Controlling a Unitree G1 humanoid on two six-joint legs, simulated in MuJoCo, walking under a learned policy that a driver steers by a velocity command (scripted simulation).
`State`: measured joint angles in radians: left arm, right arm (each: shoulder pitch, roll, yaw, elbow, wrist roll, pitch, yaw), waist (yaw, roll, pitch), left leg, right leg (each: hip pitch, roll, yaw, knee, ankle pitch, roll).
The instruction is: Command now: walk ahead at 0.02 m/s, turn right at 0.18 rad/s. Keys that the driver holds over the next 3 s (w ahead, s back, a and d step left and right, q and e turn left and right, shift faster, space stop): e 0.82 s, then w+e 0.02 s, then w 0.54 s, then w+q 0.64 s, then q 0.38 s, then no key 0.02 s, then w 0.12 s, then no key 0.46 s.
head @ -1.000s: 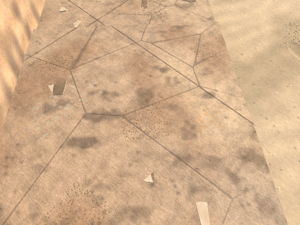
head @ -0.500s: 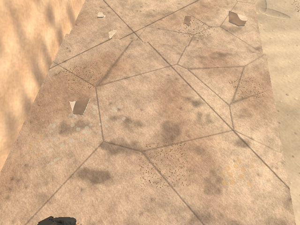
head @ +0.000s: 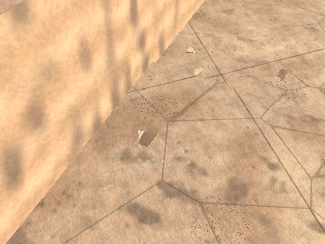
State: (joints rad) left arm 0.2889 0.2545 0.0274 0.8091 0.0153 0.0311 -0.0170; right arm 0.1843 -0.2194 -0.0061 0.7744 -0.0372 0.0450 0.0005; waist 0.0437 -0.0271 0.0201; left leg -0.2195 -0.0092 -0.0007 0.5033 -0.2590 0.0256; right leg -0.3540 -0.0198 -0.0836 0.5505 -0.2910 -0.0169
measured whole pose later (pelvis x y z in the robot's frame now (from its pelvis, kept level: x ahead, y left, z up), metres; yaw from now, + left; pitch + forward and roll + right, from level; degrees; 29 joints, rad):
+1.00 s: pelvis -0.01 +0.01 +0.01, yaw -33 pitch +0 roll -1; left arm 0.25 0.33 0.08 0.73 0.04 0.04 -0.04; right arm 0.25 -0.27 -0.02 0.73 -0.03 0.00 -0.02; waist 0.00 -0.05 0.01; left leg -0.18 -0.03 -0.02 0.38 -0.21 0.05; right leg -0.46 0.13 0.14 1.00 -0.35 -0.01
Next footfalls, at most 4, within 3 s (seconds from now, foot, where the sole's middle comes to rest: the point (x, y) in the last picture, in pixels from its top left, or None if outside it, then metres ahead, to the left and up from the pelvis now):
0.30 right None -0.01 -0.10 -0.77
0.84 left None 0.07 0.07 -0.77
1.30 right None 0.05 -0.19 -0.77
1.80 left None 0.41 -0.22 -0.77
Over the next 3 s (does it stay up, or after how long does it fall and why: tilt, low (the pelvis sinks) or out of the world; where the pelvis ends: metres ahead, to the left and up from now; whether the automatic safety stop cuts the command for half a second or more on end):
stays up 0.58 -0.31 0.00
